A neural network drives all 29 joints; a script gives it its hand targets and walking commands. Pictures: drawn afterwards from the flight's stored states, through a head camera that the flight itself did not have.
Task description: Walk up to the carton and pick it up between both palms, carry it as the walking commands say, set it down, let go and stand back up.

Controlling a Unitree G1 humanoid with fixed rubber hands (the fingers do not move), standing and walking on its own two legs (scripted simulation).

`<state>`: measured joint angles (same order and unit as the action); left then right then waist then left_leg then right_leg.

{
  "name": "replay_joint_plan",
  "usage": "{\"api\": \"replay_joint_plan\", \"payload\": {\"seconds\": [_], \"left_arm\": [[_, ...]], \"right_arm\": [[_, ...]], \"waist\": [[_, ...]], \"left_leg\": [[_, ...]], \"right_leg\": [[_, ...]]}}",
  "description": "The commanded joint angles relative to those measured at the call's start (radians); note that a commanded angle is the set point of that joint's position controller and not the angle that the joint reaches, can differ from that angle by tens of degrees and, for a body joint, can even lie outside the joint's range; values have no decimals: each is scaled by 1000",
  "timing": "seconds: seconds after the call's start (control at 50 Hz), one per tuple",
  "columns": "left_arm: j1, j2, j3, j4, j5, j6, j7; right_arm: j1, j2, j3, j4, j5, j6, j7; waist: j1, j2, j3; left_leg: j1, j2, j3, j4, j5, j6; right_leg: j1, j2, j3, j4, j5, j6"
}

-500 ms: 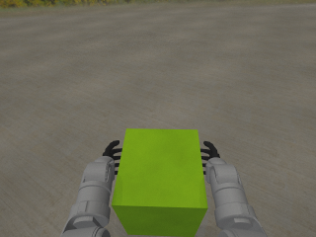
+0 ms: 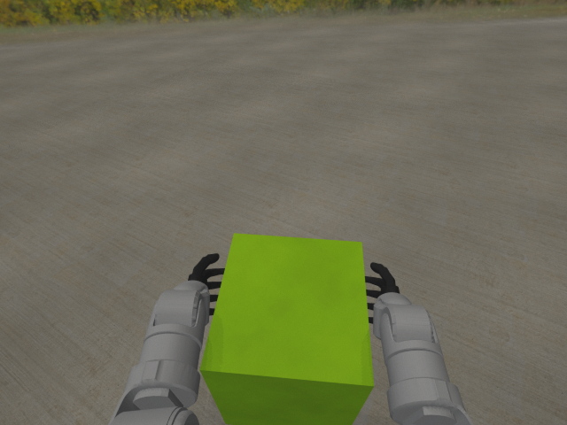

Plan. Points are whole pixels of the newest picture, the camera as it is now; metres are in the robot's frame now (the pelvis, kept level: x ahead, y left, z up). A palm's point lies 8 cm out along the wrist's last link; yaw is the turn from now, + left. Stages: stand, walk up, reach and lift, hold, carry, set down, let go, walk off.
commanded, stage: reach and lift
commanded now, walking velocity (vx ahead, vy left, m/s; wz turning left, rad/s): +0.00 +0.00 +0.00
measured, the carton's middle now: (290, 337) +0.29 +0.01 -0.02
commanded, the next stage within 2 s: hold in 0.22 s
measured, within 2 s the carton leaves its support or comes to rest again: neither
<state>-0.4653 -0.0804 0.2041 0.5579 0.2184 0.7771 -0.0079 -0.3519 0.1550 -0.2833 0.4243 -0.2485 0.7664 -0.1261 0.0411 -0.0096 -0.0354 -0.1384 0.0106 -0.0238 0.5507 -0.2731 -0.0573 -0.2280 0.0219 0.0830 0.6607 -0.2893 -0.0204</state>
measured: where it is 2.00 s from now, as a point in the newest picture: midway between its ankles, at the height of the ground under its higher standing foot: outside the picture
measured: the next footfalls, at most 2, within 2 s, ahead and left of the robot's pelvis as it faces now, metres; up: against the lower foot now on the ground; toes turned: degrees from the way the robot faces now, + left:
right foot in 1.24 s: +0.06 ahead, -0.16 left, +0.00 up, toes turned -2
left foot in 1.44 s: +0.05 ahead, +0.08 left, +0.00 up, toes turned +1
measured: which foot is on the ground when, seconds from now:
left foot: down 0.00-1.00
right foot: down 0.00-0.94, up 0.96-1.00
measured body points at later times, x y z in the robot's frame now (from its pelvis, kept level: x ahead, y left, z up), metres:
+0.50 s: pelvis -0.01 +0.00 +0.00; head -0.08 -0.02 +0.44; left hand +0.31 +0.15 +0.06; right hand +0.30 -0.14 +0.04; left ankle +0.03 +0.16 -0.73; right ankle +0.05 -0.10 -0.73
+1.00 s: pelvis -0.01 +0.01 +0.00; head -0.06 +0.02 +0.44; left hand +0.30 +0.17 +0.06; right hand +0.30 -0.12 +0.06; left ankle +0.01 +0.15 -0.73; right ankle +0.04 -0.10 -0.71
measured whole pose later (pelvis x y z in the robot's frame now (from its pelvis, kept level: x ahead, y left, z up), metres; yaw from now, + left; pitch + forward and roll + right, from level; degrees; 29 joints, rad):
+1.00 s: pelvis -0.01 +0.01 +0.00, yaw +2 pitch -4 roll +0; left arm -0.43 -0.09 0.14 0.33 0.18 0.89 0.01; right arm -0.32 0.16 -0.26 0.20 -0.19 0.87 -0.13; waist 0.04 -0.02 -0.06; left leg -0.28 0.03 -0.02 0.67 -0.32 -0.03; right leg -0.38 0.04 0.04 0.78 -0.36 -0.01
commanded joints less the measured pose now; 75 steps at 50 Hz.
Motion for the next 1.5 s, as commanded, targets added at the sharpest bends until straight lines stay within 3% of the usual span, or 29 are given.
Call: {"api": "replay_joint_plan", "payload": {"seconds": [0.0,0.18,0.28,0.3,0.36,0.44,0.54,0.56,0.74,0.76,0.78,0.86,0.9,0.92,0.94,0.96,1.0,1.04,1.16,1.2,1.22,1.24,1.26,1.32,1.4,1.42,1.44,1.46,1.48], "left_arm": [[-583,-1147,-455,-268,-293,-60,-250],[-610,-1153,-405,-193,-280,-53,-267],[-525,-1183,-432,-175,-279,-44,-272],[-552,-1176,-429,-178,-298,-59,-274],[-592,-1164,-461,-243,-287,-54,-270],[-568,-1164,-445,-246,-290,-53,-268],[-529,-1180,-467,-243,-291,-49,-267],[-572,-1161,-456,-265,-296,-62,-271],[-490,-1158,-434,-237,-284,-52,-267],[-504,-1153,-444,-252,-283,-47,-266],[-454,-1143,-442,-183,-227,-41,-242],[-561,-1114,-541,-400,-296,-21,-197],[-570,-1114,-594,-493,-339,17,-167],[-558,-1111,-619,-529,-358,38,-157],[-540,-1119,-639,-554,-357,68,-143],[-575,-1125,-673,-618,-384,92,-134],[-528,-1110,-706,-674,-412,140,-114],[-468,-1108,-749,-739,-435,207,-78],[-236,-1026,-717,-868,-451,356,4],[-246,-1026,-709,-903,-463,386,18],[-197,-984,-679,-900,-453,402,29],[-219,-969,-678,-948,-462,405,36],[-258,-1010,-695,-972,-480,403,41],[-215,-1005,-676,-1043,-444,402,64],[-182,-1034,-680,-1055,-450,390,84],[-109,-1025,-674,-1010,-444,396,92],[-159,-1015,-702,-1051,-458,402,95],[-166,-1026,-719,-1069,-458,406,92],[-144,-992,-716,-1049,-438,414,90]], "right_arm": [[-768,1019,602,-191,304,-34,368],[-754,1044,544,-112,290,-24,381],[-762,1028,588,-185,316,-30,382],[-789,1035,602,-188,310,-29,380],[-713,1047,557,-131,292,-26,380],[-724,1054,581,-167,294,-18,379],[-757,1054,617,-223,332,-28,378],[-801,1060,634,-244,335,-30,384],[-774,1041,639,-260,323,-14,368],[-737,1048,632,-233,324,-11,370],[-833,1021,668,-269,316,-14,363],[-856,1045,734,-326,393,24,342],[-794,1044,736,-393,425,49,317],[-790,995,736,-470,440,67,304],[-745,1005,739,-451,435,90,288],[-737,1011,760,-517,446,112,275],[-738,987,807,-619,484,162,251],[-633,956,798,-683,487,221,222],[-380,886,756,-796,467,369,139],[-331,889,740,-809,475,399,115],[-373,855,745,-848,488,412,105],[-352,870,759,-874,492,426,100],[-422,904,802,-910,525,429,101],[-453,903,833,-974,575,435,110],[-466,912,845,-1034,595,430,103],[-432,878,814,-1033,578,430,97],[-342,879,778,-960,552,434,99],[-364,897,793,-980,562,418,100],[-300,865,781,-948,540,426,97]], "waist": [[-73,-46,-294],[-71,-53,-234],[-75,-19,-229],[-74,-85,-241],[-84,-6,-237],[-83,-73,-212],[-68,16,-257],[-58,-57,-332],[-49,-91,-287],[-47,-34,-256],[-23,-93,-274],[-22,-196,-246],[-57,-56,-263],[-72,91,-317],[-63,321,-315],[-59,239,-342],[-53,126,-375],[-49,264,-385],[-50,327,-416],[-39,183,-469],[-32,32,-445],[-37,-244,-426],[-34,-292,-434],[-33,-148,-422],[-50,-135,-499],[-55,-77,-547],[-55,160,-517],[-44,330,-485],[-50,330,-449]], "left_leg": [[85,-113,-47,-111,165,62],[3,-112,-34,-122,15,65],[35,-116,-25,-119,64,60],[25,-111,-33,-116,64,70],[30,-114,-40,-126,85,60],[26,-107,-40,-121,94,67],[27,-117,-29,-112,127,59],[54,-111,-36,-114,107,66],[41,-109,-50,-119,143,73],[45,-115,-40,-113,153,67],[-180,54,-19,66,58,28],[-203,20,45,257,-197,12],[-49,78,-3,-55,-106,41],[113,210,-201,-160,-59,78],[130,421,-441,-199,135,172],[73,478,-496,-180,254,244],[29,431,-348,-131,351,244],[3,333,-154,-82,510,157],[14,330,-59,55,607,119],[-88,237,-2,213,477,67],[-284,192,9,343,164,18],[-586,36,146,510,-345,-39],[-593,69,67,530,-448,-18],[-501,79,96,469,-324,1],[-198,44,111,-34,34,37],[-56,117,-19,-50,178,66],[68,316,-335,-66,587,135],[78,393,-463,-92,784,202],[59,369,-465,-104,689,222]], "right_leg": [[143,54,-7,-260,170,53],[127,54,-2,-279,-9,46],[131,47,-10,-281,52,41],[138,54,-12,-283,41,47],[141,50,-13,-275,81,37],[138,53,-17,-275,74,43],[152,50,-1,-262,114,40],[162,62,-10,-267,71,45],[180,52,-12,-272,129,54],[151,41,4,-267,148,54],[71,-224,129,-261,158,-27],[-160,-277,283,-367,-158,-142],[-230,-154,97,-166,-10,-47],[-376,-65,31,46,87,5],[-498,27,-97,230,-198,63],[-485,-11,-82,404,-264,70],[-458,-55,-52,442,-216,62],[-394,-58,-96,342,-211,66],[-257,-34,-139,-35,-105,46],[-60,-9,-82,-226,20,18],[69,-133,80,-307,221,-20],[217,-350,352,-265,666,-108],[234,-343,299,-159,884,-195],[150,-265,112,-126,717,-179],[89,-169,-39,-50,580,-114],[-17,-143,-52,-1,491,-68],[-247,-67,-102,128,167,5],[-316,-11,-115,131,-254,44],[-323,-29,-81,148,-293,47]]}}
